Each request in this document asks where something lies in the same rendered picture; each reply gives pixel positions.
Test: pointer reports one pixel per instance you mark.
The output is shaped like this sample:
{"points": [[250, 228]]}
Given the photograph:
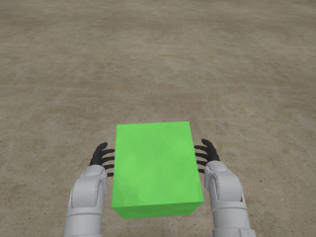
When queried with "robot left hand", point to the robot left hand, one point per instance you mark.
{"points": [[98, 160]]}

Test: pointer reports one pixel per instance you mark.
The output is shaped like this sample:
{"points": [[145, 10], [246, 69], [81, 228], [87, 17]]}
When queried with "carton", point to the carton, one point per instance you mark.
{"points": [[155, 171]]}

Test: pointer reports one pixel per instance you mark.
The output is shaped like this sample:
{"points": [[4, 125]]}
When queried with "robot left forearm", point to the robot left forearm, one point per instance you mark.
{"points": [[86, 204]]}

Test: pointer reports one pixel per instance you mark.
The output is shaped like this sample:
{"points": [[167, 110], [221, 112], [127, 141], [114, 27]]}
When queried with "robot right hand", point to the robot right hand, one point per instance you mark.
{"points": [[210, 156]]}

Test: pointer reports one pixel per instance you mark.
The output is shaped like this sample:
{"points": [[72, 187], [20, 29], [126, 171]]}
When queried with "robot right forearm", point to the robot right forearm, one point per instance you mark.
{"points": [[227, 202]]}

